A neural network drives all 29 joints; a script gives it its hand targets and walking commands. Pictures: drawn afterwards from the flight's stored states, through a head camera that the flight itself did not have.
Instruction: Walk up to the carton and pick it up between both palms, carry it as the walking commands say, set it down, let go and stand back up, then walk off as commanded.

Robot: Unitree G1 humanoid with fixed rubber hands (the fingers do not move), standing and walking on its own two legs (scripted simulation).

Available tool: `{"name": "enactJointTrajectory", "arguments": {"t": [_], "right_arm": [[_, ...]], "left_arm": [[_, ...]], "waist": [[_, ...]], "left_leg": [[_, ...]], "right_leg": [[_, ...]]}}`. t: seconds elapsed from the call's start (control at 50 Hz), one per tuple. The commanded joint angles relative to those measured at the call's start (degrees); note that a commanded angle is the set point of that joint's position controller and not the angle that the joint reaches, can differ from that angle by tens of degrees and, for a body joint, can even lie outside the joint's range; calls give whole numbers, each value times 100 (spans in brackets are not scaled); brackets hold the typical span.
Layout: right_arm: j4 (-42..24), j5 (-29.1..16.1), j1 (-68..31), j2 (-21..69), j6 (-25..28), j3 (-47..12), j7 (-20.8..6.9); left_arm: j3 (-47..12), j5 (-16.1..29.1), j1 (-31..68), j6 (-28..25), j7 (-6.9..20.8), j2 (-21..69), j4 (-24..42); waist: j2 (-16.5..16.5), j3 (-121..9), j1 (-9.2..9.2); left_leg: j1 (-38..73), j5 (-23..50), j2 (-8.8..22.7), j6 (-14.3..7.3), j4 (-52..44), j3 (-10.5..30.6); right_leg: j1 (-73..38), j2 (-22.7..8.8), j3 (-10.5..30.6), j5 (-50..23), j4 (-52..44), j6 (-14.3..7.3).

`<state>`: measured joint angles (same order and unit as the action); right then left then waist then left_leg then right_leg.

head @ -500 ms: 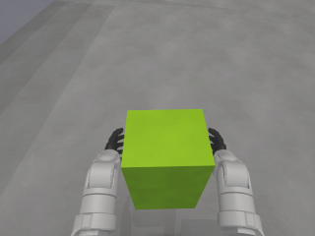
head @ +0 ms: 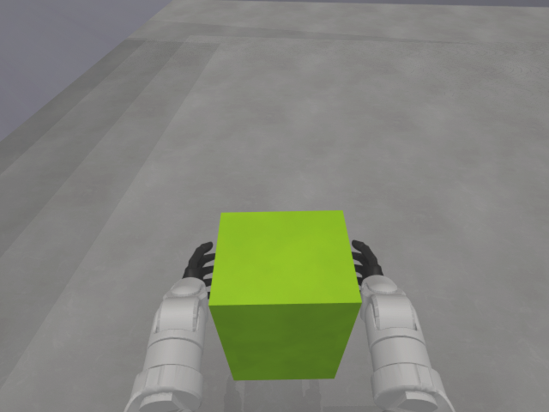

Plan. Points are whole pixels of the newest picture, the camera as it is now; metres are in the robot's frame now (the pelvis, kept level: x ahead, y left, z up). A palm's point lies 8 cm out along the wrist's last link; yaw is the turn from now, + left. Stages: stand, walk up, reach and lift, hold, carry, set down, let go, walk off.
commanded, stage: set down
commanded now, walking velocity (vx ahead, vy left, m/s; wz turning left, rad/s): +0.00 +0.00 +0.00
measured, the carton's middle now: (283, 303) +0.30 -0.02 -0.04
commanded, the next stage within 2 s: none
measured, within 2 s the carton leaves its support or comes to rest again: neither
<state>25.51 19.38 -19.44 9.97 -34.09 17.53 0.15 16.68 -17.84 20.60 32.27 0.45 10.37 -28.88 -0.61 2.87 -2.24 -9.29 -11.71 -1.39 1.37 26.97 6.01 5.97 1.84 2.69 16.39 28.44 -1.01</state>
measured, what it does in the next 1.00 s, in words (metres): lowers itself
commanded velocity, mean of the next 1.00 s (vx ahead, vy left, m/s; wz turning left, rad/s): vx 0.00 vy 0.00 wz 0.00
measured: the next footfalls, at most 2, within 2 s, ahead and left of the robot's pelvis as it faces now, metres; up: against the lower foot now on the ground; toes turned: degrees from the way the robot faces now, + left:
none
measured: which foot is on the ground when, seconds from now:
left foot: down 0.00-1.00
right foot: down 0.00-1.00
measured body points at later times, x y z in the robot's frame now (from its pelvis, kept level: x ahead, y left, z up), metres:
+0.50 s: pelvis -0.04 +0.03 -0.04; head +0.09 +0.02 +0.39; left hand +0.33 +0.12 -0.09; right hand +0.30 -0.16 -0.09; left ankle +0.04 +0.14 -0.74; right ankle +0.00 -0.11 -0.74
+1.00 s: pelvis -0.04 +0.01 -0.11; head +0.15 +0.00 +0.30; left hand +0.36 +0.11 -0.19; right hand +0.34 -0.17 -0.19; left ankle +0.04 +0.14 -0.74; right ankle +0.00 -0.11 -0.74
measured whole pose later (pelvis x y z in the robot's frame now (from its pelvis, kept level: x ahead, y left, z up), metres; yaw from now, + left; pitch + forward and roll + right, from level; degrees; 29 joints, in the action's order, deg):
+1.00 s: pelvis -0.04 +0.01 -0.11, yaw -2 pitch +29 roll +0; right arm 35.4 12.0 -33.4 6.4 -9.2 23.6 -0.2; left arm 20.5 -13.2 32.5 8.4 -5.9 10.0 -35.2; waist -1.2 -6.0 -2.7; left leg -73.4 -22.1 -4.8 2.0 66.0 6.4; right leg 70.8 4.7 4.8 26.9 68.3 0.8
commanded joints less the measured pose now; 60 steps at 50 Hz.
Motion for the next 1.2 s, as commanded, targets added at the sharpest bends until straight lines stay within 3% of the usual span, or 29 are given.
{"name": "enactJointTrajectory", "arguments": {"t": [0.0,0.06,0.08,0.1,0.2,0.22,0.26,0.3,0.32,0.4,0.44,0.5,0.62,0.72,0.76,0.78,0.82,0.86,0.88,0.9,0.92,1.0,1.02,1.04,1.06,1.08,1.1,1.14,1.18], "right_arm": [[22,-1032,-2135,5512,582,-2559,-876],[117,-1001,-2033,5420,869,-2507,-827],[125,-1059,-2242,5456,965,-2539,-835],[76,-1023,-2421,5277,1112,-2510,-853],[661,-888,-2647,5116,1604,-2375,-935],[676,-747,-2863,4826,1697,-2110,-931],[738,-758,-3027,4725,1836,-2191,-969],[731,-635,-3262,4701,1951,-2093,-1021],[666,-662,-3557,4676,2032,-2150,-1052],[944,-544,-3622,4598,2188,-2058,-1199],[921,-609,-3671,4500,2236,-2119,-1279],[887,-668,-3964,4510,2323,-2082,-1349],[1005,-772,-4019,4650,2371,-2178,-1390],[1077,-877,-3947,4792,2379,-2305,-1269],[1019,-963,-4048,4937,2382,-2425,-1196],[955,-1003,-4108,4948,2399,-2501,-1157],[1072,-952,-4044,4885,2398,-2436,-1041],[1143,-1044,-4084,4904,2443,-2539,-969],[1217,-1040,-3844,4956,2470,-2473,-909],[1198,-1090,-3859,4936,2510,-2595,-847],[1258,-1033,-3873,4826,2574,-2452,-793],[1235,-1127,-3866,4656,2702,-2549,-647],[1200,-1111,-4044,4595,2764,-2475,-614],[1168,-1173,-4107,4568,2781,-2578,-589],[1116,-1223,-4168,4423,2834,-2587,-557],[1155,-1220,-3990,4452,2838,-2603,-529],[1303,-1163,-4040,4290,2868,-2417,-503],[1279,-1227,-4189,4195,2894,-2428,-506],[1246,-1289,-4268,4213,2893,-2524,-515]], "left_arm": [[-2317,803,1967,-512,1064,5023,39],[-2278,707,1974,-779,979,4890,10],[-2225,657,1976,-883,941,4851,-75],[-2267,662,2163,-1009,913,4954,-71],[-2251,511,2515,-1468,766,5119,-318],[-2161,454,2711,-1533,745,5108,-502],[-2089,404,2596,-1625,705,5163,-745],[-2141,401,2927,-1734,642,5219,-715],[-2153,337,2987,-1802,612,5274,-804],[-2290,371,3411,-1957,454,5353,-773],[-2217,307,3251,-1993,375,5331,-857],[-2450,415,3465,-2067,320,5500,-851],[-2616,476,3750,-2209,262,5371,-673],[-2582,476,3706,-2255,298,5241,-740],[-2612,594,3803,-2286,324,5242,-765],[-2587,504,3638,-2307,324,5217,-840],[-2568,615,3834,-2355,336,5110,-778],[-2480,625,3739,-2416,299,5022,-847],[-2644,696,3961,-2470,317,4899,-680],[-2620,732,3805,-2500,286,4950,-757],[-2596,730,3904,-2553,283,4861,-758],[-2665,813,3751,-2646,152,4873,-819],[-2605,823,3894,-2681,139,4764,-867],[-2533,769,3739,-2698,101,4755,-954],[-2670,859,3898,-2720,70,4766,-941],[-2632,864,3706,-2742,25,4704,-885],[-2613,803,3982,-2746,12,4583,-963],[-2616,887,4017,-2775,-18,4550,-924],[-2705,936,4186,-2793,-76,4542,-837]], "waist": [[518,-1806,-5],[392,-1861,24],[329,-1905,165],[241,-2050,54],[-35,-2424,60],[-38,-2457,-103],[-113,-2462,-30],[102,-2695,-240],[-120,-2835,-131],[-70,-3054,-281],[-144,-3328,-132],[-218,-3645,-358],[-130,-4301,-339],[-121,-4593,-208],[130,-4581,-206],[-114,-4805,-51],[145,-4850,-247],[168,-5030,-33],[146,-5100,-232],[154,-5224,-41],[232,-5083,-217],[38,-5437,-103],[189,-5460,-277],[58,-5616,-34],[0,-5608,-218],[51,-5703,-167],[-67,-5446,-313],[-86,-5636,-189],[-49,-5662,-249]], "left_leg": [[307,1113,-612,-387,132,-163],[14,1033,-615,-372,251,-160],[-10,1045,-591,-393,259,-163],[-137,1051,-620,-379,365,-148],[-549,952,-579,-238,744,-122],[-786,847,-578,-222,803,-146],[-904,723,-585,-191,902,-101],[-941,461,-541,-138,1065,-52],[-1027,311,-540,-118,1095,-70],[-1223,-140,-467,-20,1357,42],[-1282,45,-483,8,1514,55],[-1356,-168,-450,24,1688,152],[-1942,181,-572,26,2268,-36],[-2713,72,-690,-68,2701,-131],[-3003,85,-711,-120,2906,-156],[-3242,180,-765,-108,3023,-241],[-3525,185,-785,-122,3181,-246],[-3595,235,-801,-101,3315,-249],[-3940,247,-815,-98,3509,-338],[-3891,411,-839,-107,3528,-308],[-4202,537,-823,-105,3641,-268],[-4271,564,-895,-35,3772,-257],[-4460,615,-906,-40,3926,-267],[-4414,518,-902,-24,3931,-322],[-4524,497,-907,-3,4052,-334],[-4467,575,-935,6,4069,-301],[-4777,496,-902,29,4158,-303],[-4883,331,-946,32,4276,-349],[-4835,309,-945,42,4320,-296]], "right_leg": [[208,166,308,-2875,-319,183],[349,197,347,-2810,-189,170],[504,248,296,-2517,-113,178],[658,263,335,-2448,-48,143],[1484,382,248,-1528,328,48],[1635,393,249,-1379,353,52],[1992,427,169,-1062,506,35],[2372,490,56,-728,724,47],[2553,482,22,-560,865,23],[3207,532,-69,-103,1277,-25],[3470,511,-67,-160,1439,-53],[3920,541,-144,-59,1784,-33],[4357,595,-137,-416,2198,34],[4572,591,-75,-426,2583,111],[4462,600,-53,-451,2652,172],[4395,566,25,-641,2734,192],[4473,582,-3,-691,2801,261],[4636,627,-14,-686,3032,278],[4484,625,79,-918,3037,287],[4434,623,76,-1070,3146,305],[4601,614,131,-1234,3142,340],[4740,678,81,-1225,3454,357],[4793,688,88,-1325,3502,371],[4794,683,80,-1199,3589,386],[4914,707,82,-1200,3647,371],[4914,704,73,-1277,3738,377],[5268,714,80,-1221,3787,384],[5195,726,83,-1042,3906,344],[5522,752,-15,-948,4093,381]]}}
